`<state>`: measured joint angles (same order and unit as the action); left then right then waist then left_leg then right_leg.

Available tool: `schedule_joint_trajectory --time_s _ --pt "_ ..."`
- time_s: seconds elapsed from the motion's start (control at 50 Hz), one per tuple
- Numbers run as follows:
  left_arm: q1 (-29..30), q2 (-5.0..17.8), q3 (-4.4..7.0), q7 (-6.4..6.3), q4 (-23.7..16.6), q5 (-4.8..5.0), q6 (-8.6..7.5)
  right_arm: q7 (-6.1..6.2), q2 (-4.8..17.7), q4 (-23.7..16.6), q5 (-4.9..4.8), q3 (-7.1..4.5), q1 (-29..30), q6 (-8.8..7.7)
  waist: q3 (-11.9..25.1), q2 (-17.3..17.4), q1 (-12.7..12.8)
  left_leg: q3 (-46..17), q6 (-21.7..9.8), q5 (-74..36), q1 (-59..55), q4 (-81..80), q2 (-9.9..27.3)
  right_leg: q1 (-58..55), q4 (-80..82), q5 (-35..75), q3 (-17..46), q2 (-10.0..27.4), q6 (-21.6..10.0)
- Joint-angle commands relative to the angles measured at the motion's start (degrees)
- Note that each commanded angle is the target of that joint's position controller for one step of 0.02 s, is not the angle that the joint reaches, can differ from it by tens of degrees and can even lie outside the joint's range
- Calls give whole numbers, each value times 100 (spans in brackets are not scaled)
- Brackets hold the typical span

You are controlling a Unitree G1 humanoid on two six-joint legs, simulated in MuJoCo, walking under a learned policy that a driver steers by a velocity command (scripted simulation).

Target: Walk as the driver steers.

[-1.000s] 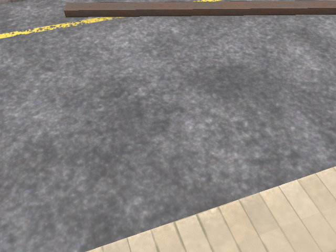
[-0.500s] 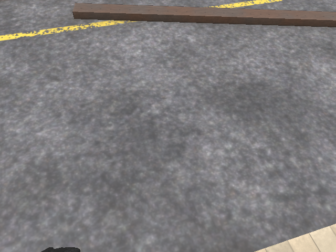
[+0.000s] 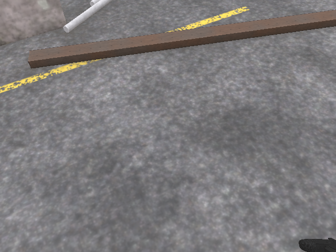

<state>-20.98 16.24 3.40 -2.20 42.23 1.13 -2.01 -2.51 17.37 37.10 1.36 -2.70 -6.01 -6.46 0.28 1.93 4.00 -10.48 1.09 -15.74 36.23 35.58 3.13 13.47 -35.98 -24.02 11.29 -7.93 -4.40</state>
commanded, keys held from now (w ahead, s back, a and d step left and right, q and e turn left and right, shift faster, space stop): w+e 0.06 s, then w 0.94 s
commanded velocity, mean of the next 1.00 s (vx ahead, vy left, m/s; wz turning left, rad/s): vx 0.50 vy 0.00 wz -0.16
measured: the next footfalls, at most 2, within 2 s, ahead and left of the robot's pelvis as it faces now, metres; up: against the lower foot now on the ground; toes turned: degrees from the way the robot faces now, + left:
left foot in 0.16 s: +0.24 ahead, +0.19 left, -0.13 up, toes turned -10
right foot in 0.62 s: +0.52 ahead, -0.04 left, -0.13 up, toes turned -7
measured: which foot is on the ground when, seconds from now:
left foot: up 0.00-0.14, down 0.16-0.64, up 0.66-1.00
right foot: down 0.00-0.16, up 0.18-0.60, down 0.62-1.00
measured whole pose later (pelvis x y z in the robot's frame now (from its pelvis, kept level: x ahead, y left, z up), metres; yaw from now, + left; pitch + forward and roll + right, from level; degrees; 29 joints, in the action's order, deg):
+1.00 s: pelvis +0.56 +0.05 -0.11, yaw -8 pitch +2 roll -2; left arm -20.6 15.2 3.4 0.5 49.1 1.0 -4.4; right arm -0.3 16.1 42.6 -0.3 -2.5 -5.1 -4.1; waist -1.1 2.6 4.6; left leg -3.6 1.1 -2.4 38.3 37.3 6.5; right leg 3.5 -13.9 -12.6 -0.5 -4.6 -2.9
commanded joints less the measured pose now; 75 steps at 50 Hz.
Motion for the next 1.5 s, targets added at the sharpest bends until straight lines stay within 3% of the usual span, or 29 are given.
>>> schedule_joint_trajectory --time_s 0.02,0.12,0.16,0.18,0.2,0.22,0.24,0.26,0.3,0.32,0.38,0.46,0.54,0.58,0.62,0.64,0.66,0.7,0.74,0.8,0.9,1.04,1.12,1.14,1.16,1.2,1.24,1.28,1.5 --pt "-53 727 175 -80 -301 38 48 -156 223 -453 -81 -41 482 -69 -7 -790 -13 169 -13 -115 -881 -461 -295 738 129 308 1293 899 -902" --pt "-465 489 154 -274 -173 55 204 -73 423 -128 -191 -196 -25 43 -193 -641 74 -135 -83 -737 -1120 -2237 440 -428 -1558 301 1522 871 -541" --pt "-785 130 27 -76 47 -41 180 -34 505 443 -148 -324 -1531 0 443 73 -500 280 -97 -524 -3691 -1465 428 960 -3671 -837 722 345 -187" --pt "-1530 -260 -66 89 228 15 87 -72 727 731 -63 -366 -2414 -44 1246 1115 -554 -210 -320 -1102 -5869 247 878 2871 -5756 -2500 374 5 104" --pt "-2129 -279 -125 126 311 80 -43 -75 1004 882 -223 -441 -2857 41 1361 2101 -513 -1496 -670 -933 -6273 260 1409 4170 -7599 -2455 303 1 372" --pt "-1982 111 -120 63 -44 319 -205 -105 1681 1172 -400 -656 -3126 141 1703 2381 -547 -3136 -1714 1272 -6395 -747 2368 5025 -8470 -1849 -63 128 552" --pt "-681 368 -45 -79 -207 352 -179 -8 871 1153 -320 -450 -2725 246 783 614 -772 -3146 -1556 3549 -5547 -1777 2014 5585 -8023 -995 -498 473 475" --pt "148 572 -26 -159 -500 403 -186 99 754 1048 -153 -333 -2157 193 161 722 -771 -3184 -1777 3212 -4608 -1957 2144 5495 -7875 -418 -530 612 444" --pt "679 394 -48 -150 -563 49 -143 103 -17 1017 -46 -25 -1465 -5 -464 -92 -458 -1884 -1498 2039 -2790 -1730 1578 4531 -6255 279 78 1069 193" --pt "636 99 -71 -61 -540 -17 -164 128 -261 1137 -60 55 -1360 -28 -456 271 -257 -1290 -1180 1964 -2391 -1731 1170 4265 -5753 573 12 1165 85" --pt "1139 42 -46 85 -716 -250 -268 292 265 1146 -33 -27 -1455 -30 -420 554 -390 20 -1003 684 -1547 -2482 326 2647 -2288 2546 -991 1086 430" --pt "1861 -298 -168 254 -927 -19 -282 424 488 1415 -284 -83 -2120 84 -321 314 -723 -77 -1073 460 -2748 -2685 729 2233 -23 2877 -1072 916 519" --pt "2570 -197 -96 427 -1114 -16 -357 426 414 1622 -255 -97 -2573 246 -489 97 -912 -39 -987 109 -3880 -2363 937 2405 778 2648 -1114 802 227" --pt "2421 -80 -37 466 -1096 -18 -384 407 470 1593 -204 -125 -2535 319 -178 231 -711 51 -958 -1152 -4165 -1796 930 1800 920 2112 -1253 613 21" --pt "1103 391 169 417 -737 -55 -369 360 567 1405 -183 -133 -2160 359 780 334 58 314 -800 -2497 -3514 -263 653 -495 955 2275 -1246 601 -391" --pt "-177 880 294 342 -477 -143 -340 349 499 1142 -76 -81 -1870 310 1717 -146 554 494 -643 -804 -2139 1435 291 -2568 624 2889 -26 1673 -860" --pt "-391 1091 332 376 -291 -41 -324 254 -163 1189 -61 133 -2740 214 2480 -1641 149 573 -342 4421 -56 3357 -611 -4318 939 2185 2372 3072 -1753" --pt "121 548 170 298 -297 -10 -236 199 664 954 -315 -120 -1777 72 1063 -876 193 358 -336 4251 845 3885 -130 -2960 1671 1501 1863 2712 -1350" --pt "820 388 110 339 -350 -108 -260 247 497 829 -226 -140 -1292 78 174 -203 -185 592 -225 3545 498 3283 193 -1361 2140 2351 975 2232 -1124" --pt "1035 308 88 360 -236 -105 -358 270 171 812 -190 -110 -1531 204 80 -568 -575 638 -83 3236 -140 2798 408 -367 2647 2459 399 1965 -1122" --pt "692 641 173 262 84 -76 -364 290 87 416 -107 -46 -441 210 -176 -436 -371 770 58 1762 15 1124 439 -67 2825 2837 -317 1740 -948" --pt "22 881 208 252 522 54 -277 107 264 -36 -216 -22 654 129 -272 -484 -19 793 -188 1391 -382 -423 124 -860 2374 2386 -313 2036 -677" --pt "40 863 169 227 635 6 -164 112 737 254 -179 -237 -578 85 435 -472 -708 1093 -640 1980 -2329 -835 -168 -1000 693 3918 -580 1760 -310" --pt "2 568 34 216 486 -134 -175 157 1177 420 -123 -360 -1627 90 1350 164 -1078 40 -1035 1601 -3997 -646 814 -45 -1077 2837 -922 1386 -88" --pt "-721 -13 -143 260 455 -74 -282 114 1512 548 -138 -446 -1910 137 2032 1704 -791 -2503 -1886 3001 -5759 -1289 1899 2137 -2898 -408 -1082 457 261" --pt "88 858 68 294 384 118 -398 96 738 432 -180 -214 -1533 149 1096 725 -958 -2178 -1520 3567 -5020 -1798 1643 3068 -3616 -424 -495 941 156" --pt "580 731 74 238 275 -12 -385 78 566 327 -111 -159 -894 140 335 152 -677 -1210 -1426 2272 -3717 -2052 1265 2790 -3119 393 -698 1350 232" --pt "432 547 69 233 315 -32 -290 64 409 341 -83 -120 -732 85 281 323 -422 -742 -1407 1758 -3163 -2351 1033 2253 -2769 727 -669 1511 297" --pt "2074 232 -50 327 -115 -55 -267 221 778 909 -205 -227 -1478 136 -351 180 -812 483 -1266 1543 -3090 -2847 773 2219 85 2930 -1002 1305 521"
